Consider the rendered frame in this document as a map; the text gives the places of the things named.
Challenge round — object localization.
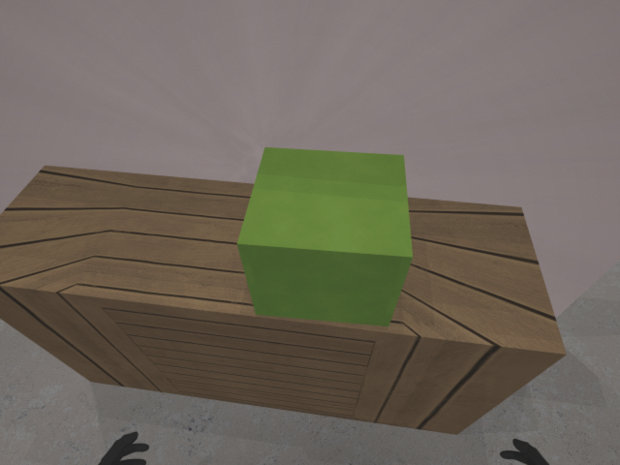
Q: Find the pedestal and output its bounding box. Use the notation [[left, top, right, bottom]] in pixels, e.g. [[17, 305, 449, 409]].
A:
[[0, 166, 567, 435]]

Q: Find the robot right hand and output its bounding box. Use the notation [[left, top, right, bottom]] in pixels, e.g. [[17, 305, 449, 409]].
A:
[[500, 439, 549, 465]]

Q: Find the carton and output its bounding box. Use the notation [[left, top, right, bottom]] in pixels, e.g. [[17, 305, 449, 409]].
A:
[[237, 147, 413, 326]]

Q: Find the robot left hand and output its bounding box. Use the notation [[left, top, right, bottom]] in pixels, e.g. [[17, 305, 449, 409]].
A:
[[98, 432, 149, 465]]

